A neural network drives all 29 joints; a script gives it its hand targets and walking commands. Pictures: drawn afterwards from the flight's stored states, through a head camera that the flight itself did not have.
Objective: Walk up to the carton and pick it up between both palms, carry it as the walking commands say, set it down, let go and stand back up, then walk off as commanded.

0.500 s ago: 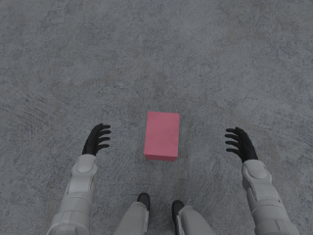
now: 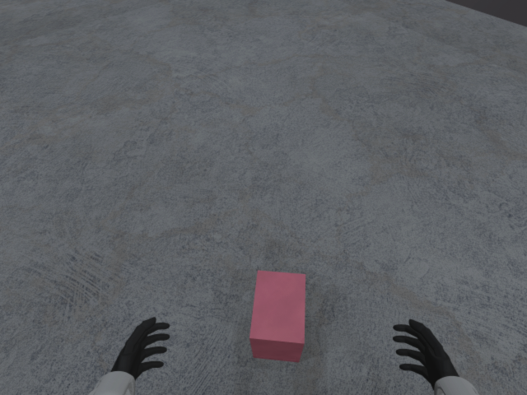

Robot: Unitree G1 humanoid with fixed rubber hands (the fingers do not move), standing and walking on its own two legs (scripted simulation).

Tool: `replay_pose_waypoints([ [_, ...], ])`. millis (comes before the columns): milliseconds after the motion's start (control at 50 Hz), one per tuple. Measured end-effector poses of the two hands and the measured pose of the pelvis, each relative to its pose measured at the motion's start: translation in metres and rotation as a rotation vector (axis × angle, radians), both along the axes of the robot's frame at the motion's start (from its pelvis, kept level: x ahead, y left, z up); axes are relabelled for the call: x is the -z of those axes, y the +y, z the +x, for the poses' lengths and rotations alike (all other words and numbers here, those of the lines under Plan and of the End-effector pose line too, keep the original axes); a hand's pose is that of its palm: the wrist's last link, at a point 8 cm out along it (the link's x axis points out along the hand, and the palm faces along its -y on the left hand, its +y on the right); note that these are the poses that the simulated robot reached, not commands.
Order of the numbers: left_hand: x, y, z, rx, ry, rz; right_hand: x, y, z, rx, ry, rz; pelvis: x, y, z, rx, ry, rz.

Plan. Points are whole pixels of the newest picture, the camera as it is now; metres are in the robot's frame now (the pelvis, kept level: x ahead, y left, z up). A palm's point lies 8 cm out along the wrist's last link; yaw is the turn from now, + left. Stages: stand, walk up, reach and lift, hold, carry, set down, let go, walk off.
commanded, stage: let go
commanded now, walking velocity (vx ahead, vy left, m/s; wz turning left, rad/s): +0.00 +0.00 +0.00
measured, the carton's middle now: (278, 317) +0.43 +0.00 -0.65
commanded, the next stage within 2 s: stand in 0.24 s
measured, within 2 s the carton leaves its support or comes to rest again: neither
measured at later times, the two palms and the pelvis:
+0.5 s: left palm (96, 385) +0.14 +0.29 -0.09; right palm (475, 390) +0.14 -0.28 -0.08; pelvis +0.01 +0.00 +0.00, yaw +0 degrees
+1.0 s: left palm (89, 390) +0.13 +0.30 -0.10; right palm out of the picture +0.13 -0.29 -0.09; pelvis +0.02 +0.01 +0.00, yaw -1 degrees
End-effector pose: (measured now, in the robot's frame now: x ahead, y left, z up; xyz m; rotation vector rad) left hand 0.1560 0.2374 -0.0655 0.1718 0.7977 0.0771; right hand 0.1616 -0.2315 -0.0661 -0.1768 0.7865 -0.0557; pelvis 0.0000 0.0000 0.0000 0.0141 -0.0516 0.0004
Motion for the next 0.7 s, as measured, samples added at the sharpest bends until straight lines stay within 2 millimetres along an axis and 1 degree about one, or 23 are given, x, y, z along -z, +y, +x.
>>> replay_pose_waypoints([
  [100,0.000,-0.003,-0.002,0.004,0.006,-0.005,0.000,0.003,-0.001,0.001,0.001,0.005,0.001,0.001,-0.003,0.000,-0.035,0.001],
  [240,0.001,-0.003,-0.004,0.005,0.010,0.000,0.001,0.000,-0.008,0.014,0.025,-0.006,0.001,0.001,-0.004,0.001,-0.052,-0.001],
  [280,0.005,0.004,-0.005,-0.002,0.013,0.042,0.005,-0.006,-0.010,0.017,0.035,-0.048,0.002,0.000,-0.004,0.001,-0.025,-0.008],
  [340,0.012,0.021,-0.009,-0.019,0.037,0.108,0.010,-0.023,-0.014,0.034,0.058,-0.118,0.004,0.000,-0.002,0.002,0.009,-0.014],
  [400,0.016,0.037,-0.014,-0.037,0.065,0.148,0.012,-0.038,-0.017,0.050,0.079,-0.165,0.005,0.001,0.002,0.004,0.031,-0.017],
  [460,0.020,0.048,-0.017,-0.048,0.093,0.171,0.013,-0.047,-0.017,0.060,0.099,-0.196,0.005,0.002,0.006,0.005,0.045,-0.018],
  [540,0.024,0.055,-0.018,-0.053,0.124,0.183,0.014,-0.052,-0.016,0.063,0.117,-0.216,0.004,0.003,0.011,0.006,0.053,-0.018],
  [700,0.030,0.058,-0.016,-0.050,0.161,0.184,0.019,-0.050,-0.013,0.064,0.146,-0.219,0.003,0.006,0.019,0.008,0.051,-0.017],
])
